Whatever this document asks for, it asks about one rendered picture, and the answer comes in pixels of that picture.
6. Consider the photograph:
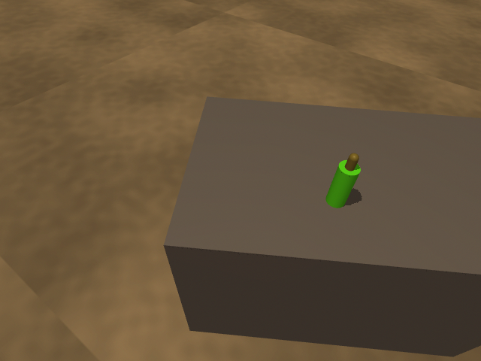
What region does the bottle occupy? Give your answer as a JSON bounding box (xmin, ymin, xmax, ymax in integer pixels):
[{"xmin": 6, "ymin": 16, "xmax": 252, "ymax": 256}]
[{"xmin": 325, "ymin": 153, "xmax": 361, "ymax": 208}]

